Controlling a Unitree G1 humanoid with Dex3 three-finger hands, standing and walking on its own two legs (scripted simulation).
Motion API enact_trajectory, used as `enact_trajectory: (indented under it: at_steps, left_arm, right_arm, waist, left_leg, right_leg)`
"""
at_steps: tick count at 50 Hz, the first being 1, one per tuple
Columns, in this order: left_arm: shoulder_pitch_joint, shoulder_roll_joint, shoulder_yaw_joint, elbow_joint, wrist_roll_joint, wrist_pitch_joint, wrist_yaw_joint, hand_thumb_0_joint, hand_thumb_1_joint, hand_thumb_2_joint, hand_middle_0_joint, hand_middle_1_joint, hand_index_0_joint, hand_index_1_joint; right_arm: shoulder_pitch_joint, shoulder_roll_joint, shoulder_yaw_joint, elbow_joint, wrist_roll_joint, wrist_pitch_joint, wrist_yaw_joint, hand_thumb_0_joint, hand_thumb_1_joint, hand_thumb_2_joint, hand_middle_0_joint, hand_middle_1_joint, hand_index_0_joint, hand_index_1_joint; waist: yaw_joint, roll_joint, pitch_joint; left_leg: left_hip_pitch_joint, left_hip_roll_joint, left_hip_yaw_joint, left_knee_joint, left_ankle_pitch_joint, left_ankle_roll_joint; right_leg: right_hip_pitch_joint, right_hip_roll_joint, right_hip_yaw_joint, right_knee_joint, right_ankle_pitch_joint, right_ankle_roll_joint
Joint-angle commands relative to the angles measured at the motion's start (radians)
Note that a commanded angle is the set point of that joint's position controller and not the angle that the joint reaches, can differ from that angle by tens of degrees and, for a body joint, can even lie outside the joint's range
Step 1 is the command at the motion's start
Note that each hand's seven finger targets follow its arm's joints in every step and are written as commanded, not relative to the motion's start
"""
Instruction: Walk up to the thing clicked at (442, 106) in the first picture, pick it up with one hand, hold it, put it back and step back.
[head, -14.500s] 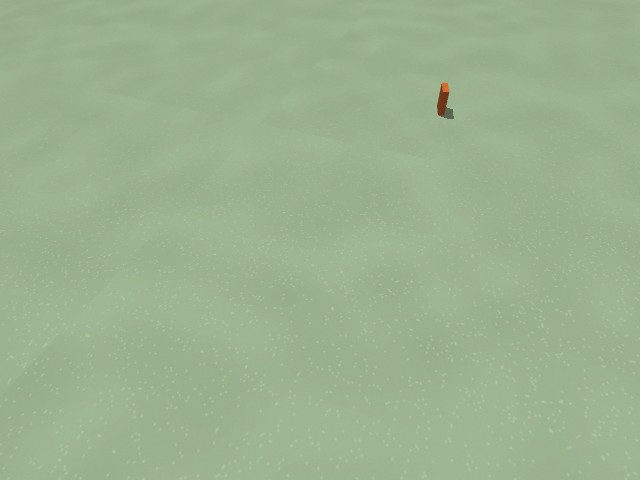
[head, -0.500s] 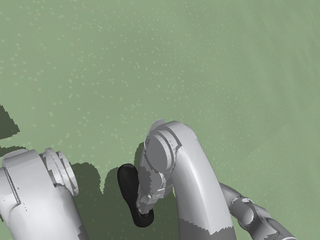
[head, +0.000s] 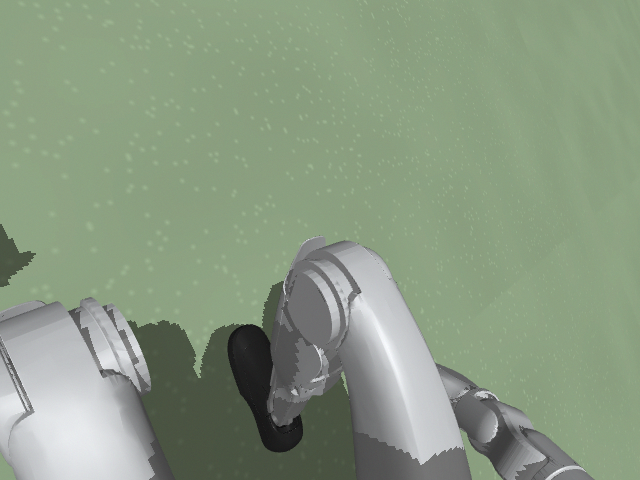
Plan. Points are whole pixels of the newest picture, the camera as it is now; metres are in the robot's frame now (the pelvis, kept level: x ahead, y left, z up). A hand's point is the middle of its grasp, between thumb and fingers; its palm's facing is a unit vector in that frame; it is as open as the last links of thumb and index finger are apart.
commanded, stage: close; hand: left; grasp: from the side
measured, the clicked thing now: out of the picture +0.46 +0.30 -0.21
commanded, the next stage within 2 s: settle in 1.44 s
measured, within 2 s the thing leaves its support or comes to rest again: leaves its support in 1.92 s
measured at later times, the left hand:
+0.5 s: hand out of the picture +0.44 +0.30 -0.17, palm faces +0.44 -0.90 -0.01, open 10.0 cm
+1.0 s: hand out of the picture +0.44 +0.30 -0.17, palm faces +0.44 -0.90 -0.02, open 8.0 cm
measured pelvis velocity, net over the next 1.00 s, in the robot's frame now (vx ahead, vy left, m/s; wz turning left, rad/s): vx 0.00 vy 0.00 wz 0.00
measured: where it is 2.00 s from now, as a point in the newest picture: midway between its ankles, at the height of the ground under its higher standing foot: (197, 459)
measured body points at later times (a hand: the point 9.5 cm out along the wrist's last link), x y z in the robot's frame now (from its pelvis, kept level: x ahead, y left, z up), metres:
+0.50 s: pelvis +0.00 +0.00 +0.01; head +0.23 +0.20 +0.33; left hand +0.41 +0.35 -0.17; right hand +0.16 -0.24 -0.02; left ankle +0.08 +0.12 -0.25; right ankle +0.15 -0.12 -0.25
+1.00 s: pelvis +0.00 +0.00 +0.01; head +0.23 +0.20 +0.33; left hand +0.42 +0.35 -0.17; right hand +0.17 -0.24 -0.03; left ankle +0.08 +0.12 -0.25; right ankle +0.15 -0.12 -0.25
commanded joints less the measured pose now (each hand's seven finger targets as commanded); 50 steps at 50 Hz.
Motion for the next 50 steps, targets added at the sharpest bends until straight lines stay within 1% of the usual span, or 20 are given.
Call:
enact_trajectory:
  at_steps: [1,3,4,7,13,15,18,21,22,26,33,34,37,42,43,44,46,47,48,50]
  left_arm:
    - [-0.231,0.189,-0.011,-0.143,-0.005,-0.067,-0.007,0.000,0.113,0.439,-0.311,-0.356,-0.316,-0.345]
    - [-0.238,0.178,-0.021,-0.132,-0.003,-0.062,-0.013,0.000,0.129,0.449,-0.319,-0.365,-0.325,-0.353]
    - [-0.239,0.175,-0.029,-0.131,-0.003,-0.057,-0.016,0.000,0.109,0.439,-0.315,-0.359,-0.321,-0.347]
    - [-0.242,0.174,-0.017,-0.110,-0.014,-0.048,-0.019,0.000,0.143,0.477,-0.365,-0.405,-0.372,-0.394]
    - [-0.247,0.181,-0.011,-0.100,-0.019,-0.033,-0.022,0.000,0.237,0.542,-0.434,-0.466,-0.439,-0.456]
    - [-0.244,0.180,-0.008,-0.098,-0.008,-0.031,-0.024,0.000,0.292,0.562,-0.447,-0.482,-0.454,-0.469]
    - [-0.243,0.172,-0.024,-0.106,0.003,-0.026,-0.027,0.000,0.331,0.596,-0.488,-0.526,-0.496,-0.512]
    - [-0.258,0.165,-0.030,-0.113,0.010,-0.025,-0.024,0.000,0.381,0.618,-0.513,-0.548,-0.522,-0.532]
    - [-0.268,0.152,-0.042,-0.113,0.012,-0.025,-0.023,0.000,0.384,0.632,-0.529,-0.560,-0.538,-0.545]
    - [-0.271,0.161,-0.039,-0.119,0.011,-0.026,-0.015,0.000,0.439,0.687,-0.578,-0.615,-0.587,-0.600]
    - [-0.279,0.157,-0.052,-0.109,0.028,-0.029,-0.010,0.000,0.527,0.777,-0.683,-0.717,-0.691,-0.702]
    - [-0.260,0.151,-0.052,-0.107,0.025,-0.027,-0.012,0.000,0.549,0.785,-0.684,-0.720,-0.692,-0.706]
    - [-0.253,0.160,-0.046,-0.104,0.022,-0.025,-0.011,0.000,0.583,0.827,-0.732,-0.772,-0.741,-0.758]
    - [-0.236,0.128,-0.049,-0.097,0.012,-0.022,-0.011,0.000,0.602,0.945,-0.844,-0.907,-0.854,-0.895]
    - [-0.255,0.141,-0.055,-0.088,0.019,-0.020,-0.010,0.000,0.624,0.957,-0.853,-0.922,-0.866,-0.906]
    - [-0.240,0.139,-0.058,-0.092,0.022,-0.021,-0.009,0.000,0.613,0.958,-0.861,-0.925,-0.873,-0.910]
    - [-0.250,0.145,-0.067,-0.090,0.031,-0.023,-0.009,0.000,0.610,0.974,-0.871,-0.941,-0.883,-0.927]
    - [-0.240,0.126,-0.070,-0.094,0.026,-0.023,-0.012,0.000,0.590,0.967,-0.874,-0.944,-0.888,-0.929]
    - [-0.242,0.145,-0.057,-0.091,0.025,-0.025,-0.009,0.000,0.568,0.978,-0.896,-0.963,-0.909,-0.949]
    - [-0.221,0.137,-0.053,-0.092,0.018,-0.027,-0.009,0.000,0.564,0.999,-0.905,-0.984,-0.919,-0.970]
  right_arm:
    - [0.028,-0.365,-0.126,0.004,-0.001,0.013,-0.018,0.000,-0.862,-0.891,0.200,0.299,0.200,0.299]
    - [0.033,-0.368,-0.129,0.007,-0.002,0.014,-0.016,0.000,-0.862,-0.891,0.200,0.299,0.200,0.299]
    - [0.028,-0.365,-0.128,0.004,0.000,0.013,-0.017,0.000,-0.859,-0.891,0.200,0.299,0.200,0.299]
    - [0.029,-0.375,-0.131,0.002,0.006,0.013,-0.017,0.000,-0.861,-0.891,0.200,0.299,0.200,0.299]
    - [0.034,-0.364,-0.127,-0.006,0.008,0.015,-0.018,0.000,-0.854,-0.890,0.200,0.299,0.200,0.299]
    - [0.037,-0.366,-0.132,-0.001,0.008,0.015,-0.020,0.000,-0.849,-0.889,0.200,0.299,0.200,0.299]
    - [0.037,-0.365,-0.133,-0.001,0.007,0.019,-0.020,0.000,-0.847,-0.888,0.200,0.299,0.200,0.299]
    - [0.041,-0.367,-0.138,0.004,0.004,0.020,-0.019,0.000,-0.847,-0.888,0.200,0.299,0.200,0.299]
    - [0.043,-0.369,-0.138,0.006,0.003,0.021,-0.018,0.000,-0.847,-0.888,0.200,0.299,0.200,0.299]
    - [0.048,-0.361,-0.133,0.004,0.003,0.021,-0.015,0.000,-0.842,-0.887,0.200,0.299,0.200,0.299]
    - [0.035,-0.364,-0.134,0.004,0.000,0.025,-0.012,0.000,-0.842,-0.886,0.200,0.299,0.200,0.299]
    - [0.035,-0.358,-0.131,0.006,-0.001,0.024,-0.012,0.000,-0.838,-0.885,0.200,0.299,0.200,0.299]
    - [0.038,-0.357,-0.130,0.004,-0.002,0.025,-0.012,0.000,-0.839,-0.886,0.200,0.299,0.200,0.299]
    - [0.040,-0.355,-0.133,0.011,-0.003,0.026,-0.013,0.000,-0.843,-0.887,0.200,0.299,0.200,0.299]
    - [0.036,-0.359,-0.130,0.008,0.000,0.026,-0.014,0.000,-0.840,-0.886,0.200,0.299,0.200,0.299]
    - [0.037,-0.354,-0.128,0.009,-0.004,0.026,-0.012,0.000,-0.843,-0.887,0.200,0.299,0.200,0.299]
    - [0.028,-0.356,-0.129,0.008,-0.002,0.027,-0.011,0.000,-0.845,-0.887,0.200,0.299,0.200,0.299]
    - [0.015,-0.358,-0.133,0.001,-0.002,0.025,-0.012,0.000,-0.843,-0.886,0.200,0.299,0.200,0.299]
    - [0.027,-0.357,-0.130,0.009,-0.003,0.025,-0.011,0.000,-0.850,-0.888,0.200,0.299,0.200,0.299]
    - [0.032,-0.353,-0.127,0.007,-0.006,0.026,-0.011,0.000,-0.847,-0.887,0.200,0.299,0.200,0.299]
  waist:
    - [-0.131,0.586,-0.538]
    - [-0.139,0.577,-0.547]
    - [-0.134,0.569,-0.537]
    - [-0.136,0.553,-0.522]
    - [-0.122,0.557,-0.527]
    - [-0.124,0.576,-0.517]
    - [-0.125,0.586,-0.507]
    - [-0.135,0.599,-0.512]
    - [-0.143,0.602,-0.509]
    - [-0.140,0.577,-0.544]
    - [-0.145,0.599,-0.510]
    - [-0.136,0.593,-0.522]
    - [-0.133,0.585,-0.543]
    - [-0.136,0.567,-0.552]
    - [-0.141,0.573,-0.523]
    - [-0.138,0.575,-0.539]
    - [-0.139,0.577,-0.510]
    - [-0.138,0.561,-0.511]
    - [-0.136,0.575,-0.522]
    - [-0.129,0.567,-0.547]
  left_leg:
    - [0.352,0.058,0.100,-0.349,0.101,-0.018]
    - [0.355,0.059,0.095,-0.353,0.101,-0.020]
    - [0.345,0.058,0.096,-0.354,0.087,-0.017]
    - [0.336,0.060,0.081,-0.371,0.052,-0.018]
    - [0.330,0.056,0.096,-0.362,0.075,-0.015]
    - [0.350,0.062,0.086,-0.375,0.093,-0.024]
    - [0.355,0.065,0.080,-0.383,0.094,-0.026]
    - [0.379,0.066,0.078,-0.387,0.103,-0.029]
    - [0.380,0.067,0.071,-0.393,0.099,-0.031]
    - [0.374,0.061,0.083,-0.372,0.123,-0.023]
    - [0.372,0.062,0.076,-0.391,0.097,-0.029]
    - [0.377,0.061,0.081,-0.385,0.104,-0.026]
    - [0.373,0.059,0.089,-0.372,0.125,-0.024]
    - [0.378,0.057,0.087,-0.367,0.138,-0.023]
    - [0.359,0.057,0.081,-0.376,0.117,-0.024]
    - [0.370,0.057,0.086,-0.374,0.120,-0.024]
    - [0.352,0.057,0.083,-0.380,0.096,-0.024]
    - [0.355,0.057,0.082,-0.380,0.091,-0.024]
    - [0.360,0.057,0.084,-0.378,0.095,-0.025]
    - [0.367,0.055,0.088,-0.368,0.121,-0.022]
  right_leg:
    - [0.266,0.043,-0.088,-0.160,0.124,-0.068]
    - [0.262,0.043,-0.092,-0.156,0.121,-0.067]
    - [0.255,0.044,-0.089,-0.162,0.113,-0.068]
    - [0.239,0.042,-0.097,-0.162,0.091,-0.067]
    - [0.259,0.045,-0.090,-0.175,0.106,-0.068]
    - [0.241,0.042,-0.094,-0.163,0.116,-0.070]
    - [0.237,0.042,-0.096,-0.160,0.117,-0.073]
    - [0.229,0.039,-0.099,-0.157,0.122,-0.072]
    - [0.223,0.038,-0.101,-0.154,0.121,-0.073]
    - [0.254,0.040,-0.094,-0.164,0.140,-0.072]
    - [0.228,0.036,-0.100,-0.161,0.114,-0.074]
    - [0.244,0.038,-0.095,-0.164,0.121,-0.072]
    - [0.262,0.041,-0.092,-0.167,0.133,-0.072]
    - [0.266,0.043,-0.096,-0.172,0.146,-0.072]
    - [0.246,0.041,-0.102,-0.169,0.130,-0.073]
    - [0.261,0.043,-0.099,-0.173,0.132,-0.073]
    - [0.240,0.041,-0.102,-0.171,0.111,-0.074]
    - [0.239,0.040,-0.101,-0.174,0.108,-0.071]
    - [0.249,0.040,-0.100,-0.174,0.112,-0.072]
    - [0.270,0.044,-0.098,-0.175,0.130,-0.072]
